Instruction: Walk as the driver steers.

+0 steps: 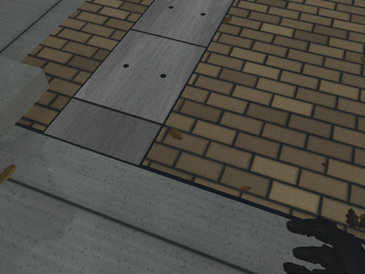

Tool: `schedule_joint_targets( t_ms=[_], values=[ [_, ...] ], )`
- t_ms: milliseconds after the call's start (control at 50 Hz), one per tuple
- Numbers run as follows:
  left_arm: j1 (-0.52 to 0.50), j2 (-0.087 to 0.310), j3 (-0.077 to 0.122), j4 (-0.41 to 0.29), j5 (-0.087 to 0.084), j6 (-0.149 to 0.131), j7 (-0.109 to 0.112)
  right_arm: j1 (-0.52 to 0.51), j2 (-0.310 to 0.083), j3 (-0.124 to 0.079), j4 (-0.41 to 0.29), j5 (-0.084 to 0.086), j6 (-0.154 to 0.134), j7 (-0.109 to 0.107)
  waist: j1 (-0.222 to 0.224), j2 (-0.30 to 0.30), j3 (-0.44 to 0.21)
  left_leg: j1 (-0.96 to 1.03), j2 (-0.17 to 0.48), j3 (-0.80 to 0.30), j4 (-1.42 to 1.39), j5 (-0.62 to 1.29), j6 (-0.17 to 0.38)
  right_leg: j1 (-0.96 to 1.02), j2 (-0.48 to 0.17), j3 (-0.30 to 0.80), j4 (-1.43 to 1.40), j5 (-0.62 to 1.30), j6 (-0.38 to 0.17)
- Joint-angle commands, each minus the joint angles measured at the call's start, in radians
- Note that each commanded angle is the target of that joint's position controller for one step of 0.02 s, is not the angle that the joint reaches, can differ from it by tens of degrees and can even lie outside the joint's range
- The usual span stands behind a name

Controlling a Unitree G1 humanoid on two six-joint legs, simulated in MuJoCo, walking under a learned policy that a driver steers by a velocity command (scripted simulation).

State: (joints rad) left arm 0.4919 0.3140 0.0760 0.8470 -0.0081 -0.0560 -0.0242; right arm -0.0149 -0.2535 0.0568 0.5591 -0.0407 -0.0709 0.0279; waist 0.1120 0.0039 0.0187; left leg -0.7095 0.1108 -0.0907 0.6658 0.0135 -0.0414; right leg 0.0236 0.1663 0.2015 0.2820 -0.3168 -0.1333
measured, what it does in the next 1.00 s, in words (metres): walks ahead, turning right: left foot, then right foot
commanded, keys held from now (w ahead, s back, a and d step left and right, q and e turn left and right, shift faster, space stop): w+e+shift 0.32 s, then shift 0.68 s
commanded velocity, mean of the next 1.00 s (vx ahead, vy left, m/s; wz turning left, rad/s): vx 0.54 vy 0.00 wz -0.52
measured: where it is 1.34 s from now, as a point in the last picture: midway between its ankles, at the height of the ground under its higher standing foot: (221, 214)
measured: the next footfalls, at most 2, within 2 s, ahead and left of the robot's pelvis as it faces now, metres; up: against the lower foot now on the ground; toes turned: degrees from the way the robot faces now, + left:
left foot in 0.10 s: +0.31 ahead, +0.17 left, +0.00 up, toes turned -9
right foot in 0.50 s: +0.64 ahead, -0.14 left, +0.00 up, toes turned -27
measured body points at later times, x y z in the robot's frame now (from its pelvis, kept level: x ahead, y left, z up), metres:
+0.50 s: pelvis +0.46 -0.01 -0.03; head +0.49 -0.02 +0.42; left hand +0.80 +0.07 -0.07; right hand +0.27 -0.23 -0.14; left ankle +0.28 +0.18 -0.72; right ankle +0.60 -0.12 -0.73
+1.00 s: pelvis +0.68 -0.03 -0.01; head +0.70 -0.03 +0.44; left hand +0.91 +0.14 -0.13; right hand +0.70 -0.33 -0.11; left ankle +0.80 +0.04 -0.74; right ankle +0.60 -0.12 -0.74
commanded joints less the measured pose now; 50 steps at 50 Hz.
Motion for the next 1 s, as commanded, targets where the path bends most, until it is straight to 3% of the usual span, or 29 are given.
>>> schedule_joint_targets(
  t_ms=[20,60,80,100,120,140,160,180,200,260,340,400,440,460,500,520,540,560,580,600,640,740,840,880,900,920,940,960,1000],
  values=[
    [-0.050,0.194,0.055,-0.077,-0.005,-0.017,0.011,-0.052,-0.116,-0.038,-0.061,0.010,-0.013,-0.009,-0.038,-0.061,0.019,0.346,-0.094,0.081,-0.134,0.078,0.010,-0.230,-0.185,0.178,-0.048,0.540,-0.067],
    [-0.068,0.235,0.064,-0.083,0.009,-0.015,0.017,0.110,-0.186,-0.071,-0.013,0.012,-0.021,-0.029,-0.118,-0.049,-0.109,0.532,-0.143,0.077,-0.154,-0.092,0.031,-0.138,-0.181,0.175,0.199,0.791,-0.022],
    [-0.121,0.253,0.066,-0.094,0.014,-0.019,0.013,0.296,-0.221,-0.092,0.030,0.013,-0.026,-0.044,-0.234,-0.040,-0.203,0.738,-0.111,0.070,-0.146,-0.150,0.044,-0.205,-0.150,0.154,0.429,0.773,0.000],
    [-0.154,0.166,0.042,-0.121,0.018,-0.033,0.013,0.525,-0.289,-0.123,0.064,-0.007,-0.029,-0.068,-0.326,0.036,-0.337,0.983,0.069,-0.097,-0.128,-0.456,0.075,-0.351,-0.110,0.094,0.748,0.534,0.005],
    [-0.048,0.002,-0.001,-0.173,-0.026,-0.032,0.014,0.510,-0.366,-0.141,0.065,-0.050,-0.025,-0.066,-0.217,0.352,-0.454,1.190,0.370,-0.643,-0.312,-0.760,0.161,-0.662,0.000,-0.022,1.047,-0.215,0.031],
    [-0.075,0.067,-0.011,-0.179,-0.005,-0.017,0.019,0.424,-0.330,-0.150,0.061,-0.027,-0.014,-0.060,-0.192,0.335,-0.404,1.113,0.364,-0.811,-0.404,-0.894,0.194,-0.792,-0.090,-0.068,1.145,-0.128,0.012],
    [-0.178,0.119,-0.001,-0.168,0.018,-0.003,0.017,0.341,-0.221,-0.129,0.050,-0.017,-0.011,-0.056,-0.203,0.178,-0.239,0.969,0.302,-0.608,-0.398,-0.822,0.177,-0.824,-0.148,-0.099,1.120,-0.021,0.014],
    [-0.231,0.121,0.001,-0.171,0.030,0.006,0.005,0.320,-0.167,-0.117,0.069,-0.015,-0.010,-0.051,-0.196,0.073,-0.140,0.850,0.256,-0.432,-0.389,-0.607,0.164,-0.806,-0.182,-0.114,1.073,0.029,0.022],
    [-0.280,0.109,0.001,-0.178,0.040,0.016,-0.012,0.341,-0.149,-0.112,0.097,-0.017,-0.011,-0.051,-0.191,0.041,-0.082,0.775,0.207,-0.297,-0.401,-0.439,0.141,-0.789,-0.207,-0.117,1.048,0.036,0.029],
    [-0.319,0.035,-0.021,-0.226,0.044,0.056,-0.040,0.405,-0.094,-0.099,0.180,0.014,-0.037,-0.037,-0.140,0.095,-0.016,0.693,0.171,-0.079,-0.434,-0.171,0.112,-0.814,-0.256,-0.132,1.028,0.045,0.042],
    [-0.452,0.028,-0.043,-0.312,0.047,0.064,-0.056,0.343,-0.106,-0.101,0.201,0.016,-0.060,-0.029,-0.091,0.082,0.071,0.580,0.126,0.164,-0.509,0.147,0.099,-0.805,-0.252,-0.185,0.862,0.209,0.056],
    [-0.516,-0.001,-0.065,-0.314,0.050,0.037,-0.074,0.372,-0.135,-0.103,0.234,0.024,-0.068,-0.029,-0.099,0.021,0.121,0.502,0.045,0.304,-0.501,0.487,0.078,-0.554,-0.148,-0.338,0.465,0.361,0.049],
    [-0.412,0.017,-0.060,-0.263,0.060,0.026,-0.074,0.396,-0.215,-0.120,0.240,0.035,-0.064,-0.039,-0.055,0.071,0.039,0.550,0.062,0.304,-0.355,0.765,0.075,-0.353,-0.066,-0.364,0.380,0.369,0.024],
    [-0.363,0.074,-0.022,-0.286,-0.022,0.005,-0.060,0.358,-0.366,-0.166,0.208,0.085,-0.059,-0.067,0.002,0.153,-0.055,0.604,0.105,0.248,-0.240,0.928,0.070,-0.259,-0.072,-0.285,0.406,0.332,0.011],
    [-0.134,0.165,0.020,-0.210,-0.001,0.005,-0.026,0.288,-0.307,-0.152,0.191,0.086,-0.041,-0.079,0.134,0.078,-0.157,0.559,0.051,0.263,0.172,0.705,0.034,0.005,-0.122,-0.185,0.170,0.569,-0.052],
    [-0.153,0.224,0.017,-0.180,0.011,0.012,0.000,0.392,-0.144,-0.113,0.171,0.024,-0.039,-0.070,0.003,-0.216,-0.203,0.260,-0.090,0.242,0.574,-0.531,0.006,0.288,-0.304,0.007,0.302,1.116,-0.071],
    [-0.190,0.239,0.010,-0.247,0.060,0.001,0.008,0.573,-0.131,-0.083,0.168,0.049,-0.048,-0.043,-0.065,-0.291,-0.538,0.061,-0.134,0.010,0.893,-0.721,-0.007,0.573,-0.584,0.428,0.348,1.333,-0.326],
    [-0.203,0.182,0.012,-0.268,0.052,0.009,0.002,0.472,-0.242,-0.106,0.174,0.063,-0.047,-0.037,0.016,-0.082,-0.577,0.090,-0.099,-0.060,0.891,-0.628,-0.007,0.465,-0.539,0.382,0.260,1.211,-0.330],
    [-0.266,0.160,0.005,-0.256,0.019,0.004,-0.004,0.410,-0.231,-0.109,0.151,0.078,-0.043,-0.039,-0.034,-0.016,-0.395,0.036,-0.065,-0.032,0.802,-0.577,-0.006,0.313,-0.488,0.285,0.211,1.057,-0.298],
    [-0.317,0.129,-0.001,-0.250,-0.006,-0.002,-0.004,0.370,-0.206,-0.107,0.156,0.062,-0.036,-0.053,-0.076,0.083,-0.263,0.037,-0.030,-0.002,0.728,-0.535,-0.019,0.129,-0.442,0.229,0.168,0.945,-0.248],
    [-0.354,0.107,-0.008,-0.240,0.004,-0.010,-0.001,0.372,-0.198,-0.115,0.157,0.054,-0.004,-0.068,-0.135,0.080,-0.148,0.140,-0.006,0.005,0.654,-0.481,-0.038,-0.149,-0.406,0.149,0.088,0.920,-0.221],
    [-0.384,0.080,-0.008,-0.184,0.014,-0.002,0.013,0.337,-0.086,-0.097,0.143,0.036,0.021,-0.078,-0.165,-0.039,-0.162,0.280,-0.020,0.048,0.296,-0.302,-0.051,-0.344,-0.303,-0.069,0.066,0.949,-0.159],
    [-0.347,0.065,-0.009,-0.134,0.011,0.023,0.021,0.201,-0.105,-0.102,0.127,0.045,0.028,-0.061,-0.110,-0.094,-0.152,0.362,-0.053,0.043,0.045,-0.096,-0.034,-0.317,-0.303,-0.071,0.089,0.645,-0.109],
    [-0.353,0.051,-0.016,-0.117,0.006,0.024,0.019,0.191,-0.114,-0.110,0.126,0.037,0.023,-0.054,-0.127,-0.099,-0.128,0.423,-0.070,0.053,-0.096,-0.061,-0.002,-0.323,-0.304,-0.048,0.148,0.499,-0.073],
    [-0.343,0.033,-0.022,-0.108,0.002,0.021,0.019,0.198,-0.117,-0.115,0.131,0.027,0.019,-0.051,-0.137,-0.093,-0.121,0.484,-0.078,0.060,-0.186,0.013,0.021,-0.334,-0.278,-0.044,0.186,0.387,-0.034],
    [-0.290,-0.002,-0.033,-0.095,0.016,0.013,0.019,0.190,-0.150,-0.120,0.122,0.013,0.014,-0.053,-0.115,-0.035,-0.119,0.554,-0.003,-0.015,-0.220,0.285,0.050,-0.360,-0.222,-0.060,0.242,0.250,0.026],
    [-0.168,-0.023,-0.036,-0.074,0.030,0.003,0.018,0.157,-0.200,-0.126,0.099,-0.001,0.017,-0.057,-0.040,0.120,-0.143,0.639,0.135,-0.134,-0.184,0.553,0.142,-0.437,-0.137,-0.108,0.316,-0.030,0.087],
    [-0.149,-0.014,-0.037,-0.060,0.021,0.006,0.027,0.163,-0.129,-0.113,0.111,-0.001,0.024,-0.055,-0.056,0.204,-0.202,0.612,0.194,-0.200,-0.207,0.468,0.241,-0.397,-0.148,-0.140,0.365,-0.115,0.129],
    [-0.214,0.019,-0.028,-0.063,0.014,0.042,0.039,0.121,-0.081,-0.102,0.121,0.018,0.036,-0.041,-0.059,0.163,-0.185,0.519,0.119,-0.178,-0.231,0.131,0.209,-0.313,-0.182,-0.148,0.297,-0.026,0.149]
  ],
)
